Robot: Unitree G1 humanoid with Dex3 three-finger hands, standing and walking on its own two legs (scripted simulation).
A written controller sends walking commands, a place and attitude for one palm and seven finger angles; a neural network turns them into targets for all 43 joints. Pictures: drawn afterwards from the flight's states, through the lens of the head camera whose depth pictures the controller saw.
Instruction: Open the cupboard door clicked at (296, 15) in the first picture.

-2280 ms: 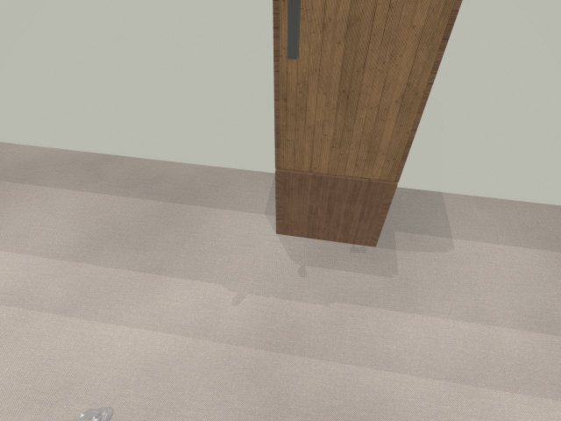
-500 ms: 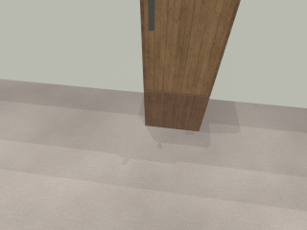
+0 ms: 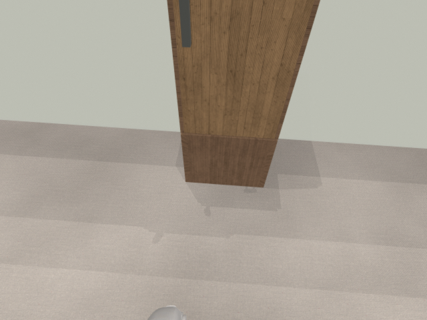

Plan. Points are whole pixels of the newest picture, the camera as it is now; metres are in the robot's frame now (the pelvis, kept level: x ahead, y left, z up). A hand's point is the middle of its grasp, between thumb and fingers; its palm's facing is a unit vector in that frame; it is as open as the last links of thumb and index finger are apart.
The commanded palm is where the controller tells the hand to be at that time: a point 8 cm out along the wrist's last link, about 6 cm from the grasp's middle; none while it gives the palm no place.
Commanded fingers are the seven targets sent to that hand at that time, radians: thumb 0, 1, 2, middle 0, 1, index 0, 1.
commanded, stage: take the last steps up to it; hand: left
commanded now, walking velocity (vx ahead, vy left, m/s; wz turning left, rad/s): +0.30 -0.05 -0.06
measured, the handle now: (186, 18) +0.89 +0.16 +0.16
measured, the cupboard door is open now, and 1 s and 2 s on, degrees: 0 0 0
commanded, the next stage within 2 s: come to a stop and stand still in 0.66 s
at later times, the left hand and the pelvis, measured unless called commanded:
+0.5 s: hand (145, 255) +0.28 +0.19 -0.16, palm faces -0.07 -0.98 -0.20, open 7.4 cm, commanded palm none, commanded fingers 0.00 0.90 0.90 -0.20 -0.30 -0.20 -0.30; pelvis +0.18 +0.01 +0.00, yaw -4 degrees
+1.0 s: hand (165, 242) +0.33 +0.15 -0.19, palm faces +0.00 -0.99 -0.16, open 7.3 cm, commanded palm none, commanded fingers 0.00 0.90 0.90 -0.20 -0.30 -0.20 -0.30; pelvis +0.33 -0.02 -0.01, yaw -5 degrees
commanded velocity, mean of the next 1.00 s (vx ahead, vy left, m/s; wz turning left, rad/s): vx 0.09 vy -0.05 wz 0.00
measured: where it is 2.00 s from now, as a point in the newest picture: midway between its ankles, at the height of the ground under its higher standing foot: (224, 313)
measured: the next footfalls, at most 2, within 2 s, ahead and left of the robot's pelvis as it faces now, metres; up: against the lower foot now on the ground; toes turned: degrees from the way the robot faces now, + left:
left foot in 0.12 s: +0.16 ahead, +0.14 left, +0.00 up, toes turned +7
right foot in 0.56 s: +0.31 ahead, -0.15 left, +0.00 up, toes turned -12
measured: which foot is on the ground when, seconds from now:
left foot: up 0.00-0.10, down 0.12-0.58, up 0.60-0.86, down 0.88-1.00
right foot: down 0.00-0.14, up 0.16-0.54, down 0.56-0.92, up 0.94-1.00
